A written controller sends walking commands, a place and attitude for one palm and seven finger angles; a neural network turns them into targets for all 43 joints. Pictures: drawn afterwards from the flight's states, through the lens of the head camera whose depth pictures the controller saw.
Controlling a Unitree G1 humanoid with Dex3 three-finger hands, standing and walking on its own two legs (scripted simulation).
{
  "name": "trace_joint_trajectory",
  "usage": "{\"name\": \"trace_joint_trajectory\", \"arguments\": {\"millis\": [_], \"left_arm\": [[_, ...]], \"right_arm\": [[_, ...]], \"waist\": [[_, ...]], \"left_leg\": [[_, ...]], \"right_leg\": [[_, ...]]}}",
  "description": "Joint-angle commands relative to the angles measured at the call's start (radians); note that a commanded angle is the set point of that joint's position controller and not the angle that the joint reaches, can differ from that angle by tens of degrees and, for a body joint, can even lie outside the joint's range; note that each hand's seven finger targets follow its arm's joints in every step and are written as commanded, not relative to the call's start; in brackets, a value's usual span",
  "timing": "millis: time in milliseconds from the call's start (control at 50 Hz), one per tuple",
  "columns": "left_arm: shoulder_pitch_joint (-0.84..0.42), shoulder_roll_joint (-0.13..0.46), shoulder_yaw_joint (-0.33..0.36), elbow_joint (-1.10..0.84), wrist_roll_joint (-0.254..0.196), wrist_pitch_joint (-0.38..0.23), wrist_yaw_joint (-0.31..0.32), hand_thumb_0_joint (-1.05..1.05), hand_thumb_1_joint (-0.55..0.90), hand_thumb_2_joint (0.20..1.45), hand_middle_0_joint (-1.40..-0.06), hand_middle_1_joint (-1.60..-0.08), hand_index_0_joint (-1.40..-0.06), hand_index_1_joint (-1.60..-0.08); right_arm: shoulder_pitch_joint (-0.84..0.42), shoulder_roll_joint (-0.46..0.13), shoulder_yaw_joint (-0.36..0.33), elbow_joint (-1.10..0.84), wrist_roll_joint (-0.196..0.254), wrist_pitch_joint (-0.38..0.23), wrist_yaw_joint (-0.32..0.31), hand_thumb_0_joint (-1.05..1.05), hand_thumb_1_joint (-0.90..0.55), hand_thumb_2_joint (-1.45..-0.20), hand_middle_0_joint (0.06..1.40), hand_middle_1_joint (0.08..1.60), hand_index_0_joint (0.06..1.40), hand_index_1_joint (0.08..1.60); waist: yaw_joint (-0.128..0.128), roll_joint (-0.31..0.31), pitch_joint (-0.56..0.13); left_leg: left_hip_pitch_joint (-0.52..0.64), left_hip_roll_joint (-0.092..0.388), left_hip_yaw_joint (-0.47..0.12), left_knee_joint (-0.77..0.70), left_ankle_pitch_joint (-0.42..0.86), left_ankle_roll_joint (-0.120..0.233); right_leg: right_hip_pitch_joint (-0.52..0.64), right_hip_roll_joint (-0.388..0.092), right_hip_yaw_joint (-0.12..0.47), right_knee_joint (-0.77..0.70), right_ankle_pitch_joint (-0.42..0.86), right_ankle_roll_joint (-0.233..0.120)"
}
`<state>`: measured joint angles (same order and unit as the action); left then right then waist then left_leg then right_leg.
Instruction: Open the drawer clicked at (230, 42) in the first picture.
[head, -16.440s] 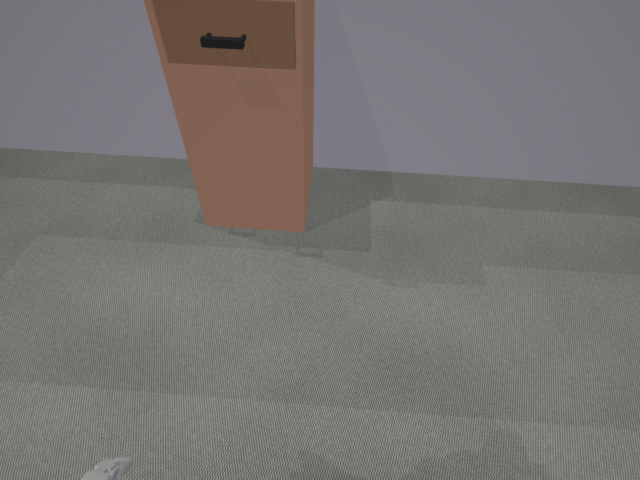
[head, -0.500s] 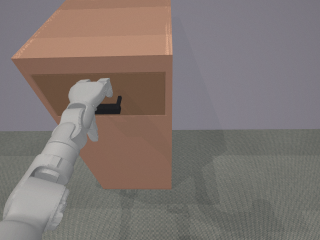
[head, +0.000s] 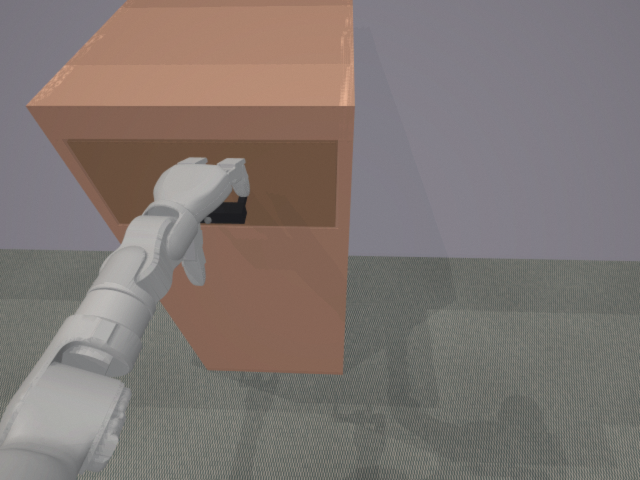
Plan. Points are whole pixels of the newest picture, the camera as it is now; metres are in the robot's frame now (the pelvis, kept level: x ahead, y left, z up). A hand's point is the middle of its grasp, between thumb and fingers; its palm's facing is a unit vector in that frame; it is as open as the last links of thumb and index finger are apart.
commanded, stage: move the hooked fingers above the handle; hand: left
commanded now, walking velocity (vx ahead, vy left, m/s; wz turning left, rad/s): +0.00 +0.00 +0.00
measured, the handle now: (209, 202) +0.51 +0.18 +0.05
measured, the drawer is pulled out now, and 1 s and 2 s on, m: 0.00 0.00 0.00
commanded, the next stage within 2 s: lower the fingers behind the handle in 0.12 s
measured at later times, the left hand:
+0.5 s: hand (189, 227) +0.42 +0.18 +0.09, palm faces -0.10 -0.05 -0.99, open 13.8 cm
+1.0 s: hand (173, 233) +0.44 +0.22 +0.05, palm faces -0.08 -0.02 -1.00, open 13.9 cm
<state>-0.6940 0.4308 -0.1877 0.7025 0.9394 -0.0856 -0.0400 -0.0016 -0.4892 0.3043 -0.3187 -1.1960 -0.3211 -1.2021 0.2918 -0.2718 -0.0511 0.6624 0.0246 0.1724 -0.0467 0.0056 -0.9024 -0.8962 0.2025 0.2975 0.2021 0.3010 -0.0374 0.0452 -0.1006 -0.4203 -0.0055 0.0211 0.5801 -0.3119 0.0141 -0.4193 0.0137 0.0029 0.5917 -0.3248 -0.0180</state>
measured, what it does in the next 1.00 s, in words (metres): stands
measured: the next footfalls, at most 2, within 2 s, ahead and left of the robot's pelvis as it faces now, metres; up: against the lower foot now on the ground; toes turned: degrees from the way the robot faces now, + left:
none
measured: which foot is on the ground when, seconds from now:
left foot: down 0.00-1.00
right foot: down 0.00-1.00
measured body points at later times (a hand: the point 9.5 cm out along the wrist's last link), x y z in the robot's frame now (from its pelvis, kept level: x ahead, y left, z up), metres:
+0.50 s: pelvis -0.01 +0.01 +0.00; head +0.04 +0.00 +0.44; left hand +0.42 +0.19 +0.14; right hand +0.11 -0.26 -0.13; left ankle -0.02 +0.11 -0.73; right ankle -0.02 -0.11 -0.73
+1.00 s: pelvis -0.01 +0.01 -0.01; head +0.05 +0.00 +0.44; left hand +0.44 +0.22 +0.11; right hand +0.02 -0.27 -0.14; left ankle -0.02 +0.11 -0.73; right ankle -0.02 -0.11 -0.73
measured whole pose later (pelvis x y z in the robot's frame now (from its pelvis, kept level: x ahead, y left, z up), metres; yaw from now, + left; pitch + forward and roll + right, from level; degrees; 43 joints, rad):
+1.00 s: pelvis -0.01 +0.01 -0.01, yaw +0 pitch +13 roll -1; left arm -0.72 0.49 -0.12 0.86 1.02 -0.09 0.14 0.00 -0.49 0.30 -0.32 -1.19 -0.31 -1.19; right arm 0.36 -0.25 -0.07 0.70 0.01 0.15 -0.04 0.00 -0.90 -0.90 0.20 0.30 0.20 0.30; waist -0.05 0.04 -0.11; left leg -0.56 0.00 0.02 0.69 -0.35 0.02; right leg -0.54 0.02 0.00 0.67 -0.35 -0.01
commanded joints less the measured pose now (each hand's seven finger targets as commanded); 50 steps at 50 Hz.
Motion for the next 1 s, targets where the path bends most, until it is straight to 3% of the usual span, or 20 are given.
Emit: {"name": "trace_joint_trajectory", "arguments": {"millis": [0, 40, 120, 160, 220, 240, 280, 340, 400, 440, 480, 520, 540, 600, 660, 700, 740, 820, 860, 980], "left_arm": [[-0.491, 0.398, 0.297, -0.262, 0.023, -0.096, 0.152, 0.0, -0.5, 0.3, -0.3, -1.2, -0.3, -1.2], [-0.478, 0.483, 0.39, -0.226, 0.047, -0.066, 0.246, 0.0, -0.5, 0.3, -0.3, -1.2, -0.3, -1.2], [-0.461, 0.415, 0.313, -0.147, 0.106, 0.076, 0.347, 0.0, -0.5, 0.3, -0.3, -1.2, -0.3, -1.2], [-0.426, 0.364, 0.246, -0.047, 0.115, 0.162, 0.311, 0.0, -0.5, 0.3, -0.3, -1.2, -0.3, -1.2], [-0.413, 0.163, 0.044, -0.025, 0.063, 0.247, 0.17, 0.0, -0.5, 0.3, -0.3, -1.2, -0.3, -1.2], [-0.416, 0.093, -0.02, -0.046, 0.035, 0.247, 0.109, 0.0, -0.5, 0.3, -0.3, -1.2, -0.3, -1.2], [-0.434, 0.059, -0.07, -0.152, -0.005, 0.194, 0.003, 0.0, -0.5, 0.3, -0.3, -1.2, -0.3, -1.2], [-0.502, 0.063, -0.076, -0.271, -0.034, 0.044, -0.066, 0.0, -0.5, 0.3, -0.3, -1.2, -0.3, -1.2], [-0.557, 0.21, 0.077, -0.324, -0.016, -0.113, -0.011, 0.0, -0.5, 0.3, -0.3, -1.2, -0.3, -1.2], [-0.532, 0.321, 0.204, -0.296, -0.001, -0.158, 0.079, 0.0, -0.5, 0.3, -0.3, -1.2, -0.3, -1.2], [-0.479, 0.223, 0.164, -0.164, 0.011, -0.125, 0.152, 0.0, -0.5, 0.3, -0.3, -1.2, -0.3, -1.2], [-0.454, 0.265, 0.217, -0.088, 0.044, -0.07, 0.233, 0.0, -0.5, 0.3, -0.3, -1.2, -0.3, -1.2], [-0.436, 0.295, 0.246, -0.04, 0.067, -0.03, 0.269, 0.0, -0.5, 0.3, -0.3, -1.2, -0.3, -1.2], [-0.505, 0.237, 0.165, 0.013, 0.135, 0.09, 0.325, 0.0, -0.5, 0.3, -0.3, -1.2, -0.3, -1.2], [-0.579, 0.195, 0.107, -0.019, 0.145, 0.143, 0.299, 0.0, -0.5, 0.3, -0.3, -1.2, -0.3, -1.2], [-0.596, 0.175, 0.088, -0.093, 0.111, 0.127, 0.258, 0.0, -0.5, 0.3, -0.3, -1.2, -0.3, -1.2], [-0.616, 0.183, 0.09, -0.145, 0.068, 0.081, 0.217, 0.0, -0.5, 0.3, -0.3, -1.2, -0.3, -1.2], [-0.515, 0.239, 0.148, -0.089, 0.065, -0.01, 0.198, 0.0, -0.5, 0.3, -0.3, -1.2, -0.3, -1.2], [-0.506, 0.174, 0.094, -0.073, 0.061, -0.038, 0.199, 0.0, -0.5, 0.3, -0.3, -1.2, -0.3, -1.2], [-0.472, 0.149, 0.094, -0.068, 0.083, -0.073, 0.246, 0.0, -0.5, 0.3, -0.3, -1.2, -0.3, -1.2]], "right_arm": [[-0.021, -0.102, -0.032, -0.107, -0.001, -0.03, -0.011, 0.0, -0.9, -0.9, 0.2, 0.3, 0.2, 0.3], [-0.038, -0.098, -0.029, -0.096, -0.002, -0.036, -0.006, 0.0, -0.9, -0.9, 0.2, 0.3, 0.2, 0.3], [-0.072, -0.097, -0.026, -0.073, 0.001, -0.052, 0.009, 0.0, -0.9, -0.9, 0.2, 0.3, 0.2, 0.3], [-0.065, -0.111, -0.028, -0.071, 0.005, -0.043, 0.014, 0.0, -0.9, -0.9, 0.2, 0.3, 0.2, 0.3], [-0.049, -0.139, -0.041, -0.093, 0.026, -0.032, 0.012, 0.0, -0.9, -0.9, 0.2, 0.3, 0.2, 0.3], [-0.046, -0.14, -0.043, -0.106, 0.028, -0.03, 0.006, 0.0, -0.9, -0.9, 0.2, 0.3, 0.2, 0.3], [-0.054, -0.147, -0.042, -0.118, 0.02, -0.028, -0.011, 0.0, -0.9, -0.9, 0.2, 0.3, 0.2, 0.3], [-0.05, -0.131, -0.028, -0.117, 0.006, -0.045, -0.029, 0.0, -0.9, -0.9, 0.2, 0.3, 0.2, 0.3], [-0.009, -0.114, -0.034, -0.098, -0.008, -0.051, -0.037, 0.0, -0.9, -0.9, 0.2, 0.3, 0.2, 0.3], [0.001, -0.11, -0.038, -0.089, -0.01, -0.052, -0.03, 0.0, -0.9, -0.9, 0.2, 0.3, 0.2, 0.3], [0.005, -0.097, -0.035, -0.079, -0.001, -0.053, -0.009, 0.0, -0.9, -0.9, 0.2, 0.3, 0.2, 0.3], [0.0, -0.107, -0.036, -0.072, -0.006, -0.051, 0.012, 0.0, -0.9, -0.9, 0.2, 0.3, 0.2, 0.3], [0.0, -0.115, -0.035, -0.07, -0.012, -0.048, 0.019, 0.0, -0.9, -0.9, 0.2, 0.3, 0.2, 0.3], [-0.002, -0.117, -0.036, -0.073, -0.016, -0.04, 0.033, 0.0, -0.9, -0.9, 0.2, 0.3, 0.2, 0.3], [0.032, -0.127, -0.054, -0.083, -0.012, -0.031, 0.036, 0.0, -0.9, -0.9, 0.2, 0.3, 0.2, 0.3], [0.043, -0.128, -0.066, -0.095, -0.012, -0.03, 0.025, 0.0, -0.9, -0.9, 0.2, 0.3, 0.2, 0.3], [0.048, -0.128, -0.068, -0.096, -0.015, -0.034, 0.005, 0.0, -0.9, -0.9, 0.2, 0.3, 0.2, 0.3], [0.054, -0.12, -0.053, -0.076, -0.01, -0.036, -0.018, 0.0, -0.9, -0.9, 0.2, 0.3, 0.2, 0.3], [0.06, -0.115, -0.053, -0.072, -0.009, -0.045, -0.017, 0.0, -0.9, -0.9, 0.2, 0.3, 0.2, 0.3], [0.094, -0.116, -0.073, -0.052, -0.015, -0.053, 0.009, 0.0, -0.9, -0.9, 0.2, 0.3, 0.2, 0.3]], "waist": [[0.042, -0.033, -0.328], [0.071, -0.018, -0.325], [0.072, 0.025, -0.377], [0.046, -0.005, -0.395], [-0.027, -0.085, -0.354], [-0.054, -0.131, -0.35], [-0.074, -0.134, -0.31], [-0.079, -0.078, -0.254], [-0.043, -0.013, -0.284], [0.001, 0.011, -0.31], [-0.002, -0.017, -0.248], [0.021, -0.004, -0.255], [0.031, -0.019, -0.277], [0.011, 0.013, -0.356], [-0.024, 0.026, -0.483], [-0.046, 0.001, -0.561], [-0.07, -0.048, -0.541], [-0.048, -0.059, -0.359], [-0.061, -0.043, -0.292], [-0.049, 0.038, -0.342]], "left_leg": [[0.129, -0.029, 0.002, -0.007, 0.424, 0.029], [0.085, -0.027, 0.012, -0.014, 0.41, 0.018], [0.107, -0.017, 0.041, -0.028, 0.418, 0.003], [0.114, -0.012, 0.046, -0.036, 0.403, 0.007], [0.172, -0.003, 0.041, -0.033, 0.385, 0.026], [0.2, -0.005, 0.033, -0.029, 0.402, 0.034], [0.227, -0.014, 0.015, -0.026, 0.379, 0.044], [0.24, -0.028, -0.013, -0.013, 0.366, 0.047], [0.248, -0.03, -0.03, 0.015, 0.377, 0.035], [0.217, -0.025, -0.032, 0.032, 0.407, 0.02], [0.153, -0.018, -0.035, 0.038, 0.389, 0.007], [0.097, -0.011, -0.024, 0.033, 0.36, -0.005], [0.067, -0.015, -0.016, 0.035, 0.36, -0.006], [0.063, -0.007, 0.003, 0.045, 0.35, -0.005], [0.144, 0.0, -0.001, 0.067, 0.404, 0.005], [0.211, -0.001, -0.007, 0.081, 0.441, 0.018], [0.21, -0.004, -0.013, 0.081, 0.43, 0.032], [0.123, -0.012, -0.013, 0.053, 0.349, 0.037], [0.104, -0.014, -0.012, 0.051, 0.322, 0.036], [0.14, -0.006, -0.021, 0.082, 0.368, 0.017]], "right_leg": [[0.156, 0.013, 0.009, -0.023, 0.431, -0.023], [0.174, 0.015, 0.012, -0.02, 0.401, -0.026], [0.18, 0.02, 0.005, -0.02, 0.403, -0.029], [0.186, 0.017, 0.0, -0.029, 0.4, -0.021], [0.135, 0.015, -0.007, -0.066, 0.397, -0.009], [0.135, 0.014, -0.009, -0.077, 0.415, -0.006], [0.101, 0.011, -0.006, -0.087, 0.408, 0.001], [0.04, 0.005, -0.003, -0.078, 0.353, -0.005], [0.001, 0.014, -0.003, -0.042, 0.317, -0.021], [0.007, 0.018, -0.008, -0.015, 0.311, -0.031], [-0.06, 0.024, -0.031, 0.011, 0.272, -0.033], [-0.085, 0.028, -0.038, 0.027, 0.235, -0.037], [-0.06, 0.03, -0.038, 0.032, 0.24, -0.038], [-0.06, 0.03, -0.035, 0.045, 0.252, -0.035], [-0.027, 0.032, -0.026, 0.042, 0.303, -0.03], [0.014, 0.03, -0.013, 0.028, 0.348, -0.021], [0.036, 0.028, -0.006, 0.009, 0.365, -0.013], [0.004, 0.028, -0.01, -0.003, 0.324, -0.016], [-0.037, 0.029, -0.009, -0.013, 0.293, -0.019], [-0.107, 0.04, -0.016, 0.027, 0.266, -0.033]]}}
